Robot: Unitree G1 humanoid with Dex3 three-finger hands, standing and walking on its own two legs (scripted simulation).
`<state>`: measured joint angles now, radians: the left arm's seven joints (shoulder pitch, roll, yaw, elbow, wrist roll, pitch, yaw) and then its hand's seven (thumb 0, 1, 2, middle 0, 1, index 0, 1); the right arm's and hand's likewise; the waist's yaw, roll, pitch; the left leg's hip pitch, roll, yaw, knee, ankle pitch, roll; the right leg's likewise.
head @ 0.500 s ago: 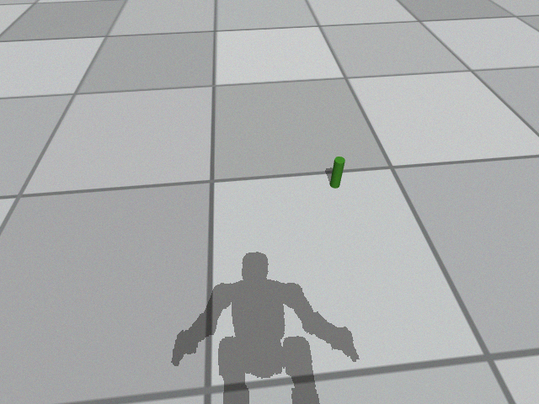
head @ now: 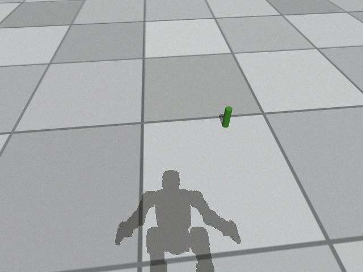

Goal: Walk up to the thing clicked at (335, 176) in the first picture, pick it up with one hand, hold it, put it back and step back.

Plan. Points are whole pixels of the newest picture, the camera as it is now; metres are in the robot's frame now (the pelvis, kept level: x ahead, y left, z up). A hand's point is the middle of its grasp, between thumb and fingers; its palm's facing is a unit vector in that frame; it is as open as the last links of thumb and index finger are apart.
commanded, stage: stand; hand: left
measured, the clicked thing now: (226, 117) +1.26 -0.33 -0.69
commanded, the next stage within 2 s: walk up in 0.62 s
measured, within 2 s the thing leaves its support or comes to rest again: neither
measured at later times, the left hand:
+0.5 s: hand out of the picture +0.07 +0.25 -0.16, palm faces -0.03 -0.94 -0.34, open 7.4 cm
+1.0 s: hand (106, 261) +0.19 +0.21 -0.15, palm faces -0.17 -0.88 -0.44, open 7.4 cm
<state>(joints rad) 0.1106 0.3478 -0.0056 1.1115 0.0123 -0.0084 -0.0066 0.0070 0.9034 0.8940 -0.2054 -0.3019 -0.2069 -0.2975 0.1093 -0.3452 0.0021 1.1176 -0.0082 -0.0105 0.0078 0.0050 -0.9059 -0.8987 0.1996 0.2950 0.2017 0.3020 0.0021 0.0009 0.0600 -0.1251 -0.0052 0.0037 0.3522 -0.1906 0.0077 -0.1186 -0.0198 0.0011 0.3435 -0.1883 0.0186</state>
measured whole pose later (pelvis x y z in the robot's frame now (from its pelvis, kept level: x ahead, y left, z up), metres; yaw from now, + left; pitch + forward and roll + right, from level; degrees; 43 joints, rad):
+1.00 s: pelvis +0.08 -0.08 -0.04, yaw -11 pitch -3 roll +0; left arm 0.27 0.45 0.11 0.94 0.04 -0.03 -0.10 0.01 0.90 0.89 -0.20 -0.30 -0.21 -0.30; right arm 0.24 -0.49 -0.10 0.98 -0.04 -0.02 0.03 0.01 -0.91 -0.90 0.20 0.30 0.20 0.30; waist 0.01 0.06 0.05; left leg -0.19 0.13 0.05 0.92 -0.54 0.03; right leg -0.38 -0.04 -0.06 0.72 -0.29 0.00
